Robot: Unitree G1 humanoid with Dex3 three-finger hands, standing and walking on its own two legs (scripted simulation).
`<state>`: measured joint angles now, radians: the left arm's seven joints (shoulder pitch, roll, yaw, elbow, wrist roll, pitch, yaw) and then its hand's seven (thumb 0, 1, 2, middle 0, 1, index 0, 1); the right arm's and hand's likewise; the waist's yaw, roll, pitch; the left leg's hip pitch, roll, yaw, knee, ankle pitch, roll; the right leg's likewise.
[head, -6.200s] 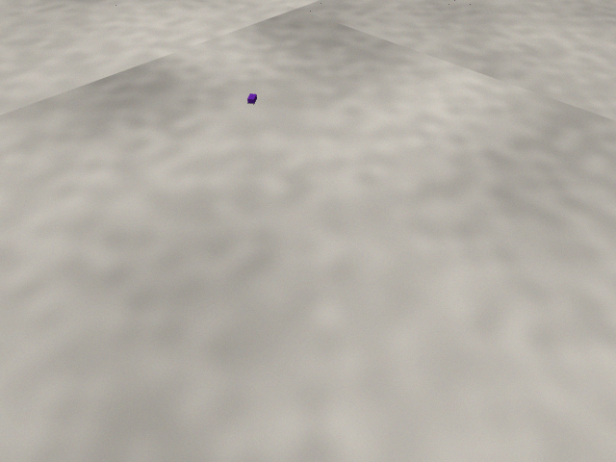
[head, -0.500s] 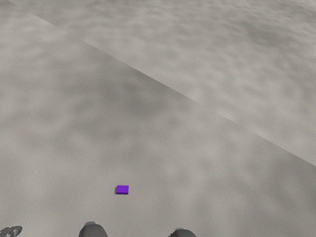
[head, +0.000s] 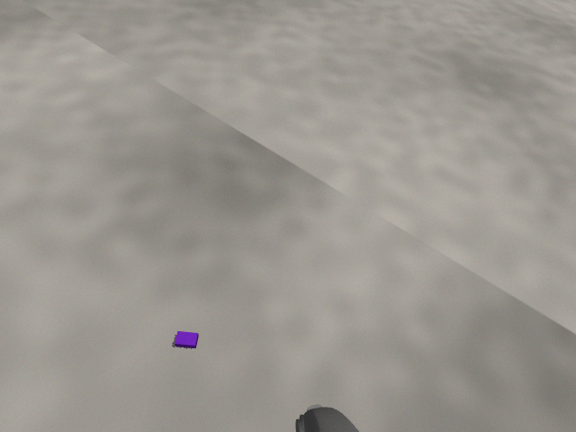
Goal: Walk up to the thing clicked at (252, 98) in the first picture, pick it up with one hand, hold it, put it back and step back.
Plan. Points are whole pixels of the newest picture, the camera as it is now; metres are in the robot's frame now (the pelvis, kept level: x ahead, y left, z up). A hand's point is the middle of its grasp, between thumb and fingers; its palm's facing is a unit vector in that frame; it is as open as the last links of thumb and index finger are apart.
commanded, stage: walk up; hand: left
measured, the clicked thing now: (186, 339) +0.51 +0.25 -0.74
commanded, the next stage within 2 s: none
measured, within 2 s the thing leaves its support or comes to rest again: neither
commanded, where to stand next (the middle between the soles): +0.10 -0.02 m, yaw +2 degrees
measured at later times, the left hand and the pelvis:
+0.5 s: hand out of the picture +0.00 +0.22 -0.10, palm faces +0.01 -0.83 -0.56, open 7.4 cm; pelvis +0.02 -0.09 +0.01, yaw +2 degrees
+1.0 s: hand out of the picture +0.11 +0.24 -0.15, palm faces +0.01 -0.92 -0.39, open 7.4 cm; pelvis +0.03 -0.02 +0.00, yaw +3 degrees
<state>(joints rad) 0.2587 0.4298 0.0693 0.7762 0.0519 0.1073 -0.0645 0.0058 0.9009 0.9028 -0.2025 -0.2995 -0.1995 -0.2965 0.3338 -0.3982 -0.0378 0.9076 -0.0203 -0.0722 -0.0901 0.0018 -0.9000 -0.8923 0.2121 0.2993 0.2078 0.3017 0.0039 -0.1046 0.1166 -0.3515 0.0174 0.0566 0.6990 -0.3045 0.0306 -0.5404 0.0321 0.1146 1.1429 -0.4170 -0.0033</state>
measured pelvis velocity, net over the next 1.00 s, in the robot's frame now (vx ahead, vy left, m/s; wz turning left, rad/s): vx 0.03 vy -0.02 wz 0.05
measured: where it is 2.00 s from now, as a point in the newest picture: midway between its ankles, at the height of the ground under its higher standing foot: outside the picture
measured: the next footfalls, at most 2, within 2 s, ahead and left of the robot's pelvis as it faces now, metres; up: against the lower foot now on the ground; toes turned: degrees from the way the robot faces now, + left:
right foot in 0.14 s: +0.06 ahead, -0.23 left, +0.00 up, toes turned +2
left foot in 0.62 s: +0.08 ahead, +0.09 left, +0.00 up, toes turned +3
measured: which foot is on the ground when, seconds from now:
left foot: down 0.00-0.16, up 0.18-0.60, down 0.62-1.00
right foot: up 0.00-0.12, down 0.14-0.66, up 0.68-0.84, down 0.86-1.00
